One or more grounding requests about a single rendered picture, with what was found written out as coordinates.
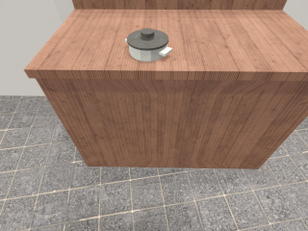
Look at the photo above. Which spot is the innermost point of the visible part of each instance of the knob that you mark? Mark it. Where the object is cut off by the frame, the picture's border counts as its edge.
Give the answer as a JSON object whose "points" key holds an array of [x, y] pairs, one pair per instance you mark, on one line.
{"points": [[147, 33]]}

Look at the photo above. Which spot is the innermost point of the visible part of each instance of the table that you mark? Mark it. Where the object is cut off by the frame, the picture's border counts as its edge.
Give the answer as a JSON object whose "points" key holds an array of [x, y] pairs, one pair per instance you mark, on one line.
{"points": [[233, 88]]}

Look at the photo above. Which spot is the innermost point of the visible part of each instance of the lid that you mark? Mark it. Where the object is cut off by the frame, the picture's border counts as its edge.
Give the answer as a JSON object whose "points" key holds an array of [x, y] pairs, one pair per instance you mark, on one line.
{"points": [[136, 41]]}

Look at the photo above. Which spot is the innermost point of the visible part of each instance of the pot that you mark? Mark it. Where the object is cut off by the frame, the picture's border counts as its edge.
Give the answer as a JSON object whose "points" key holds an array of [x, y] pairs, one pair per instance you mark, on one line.
{"points": [[149, 55]]}

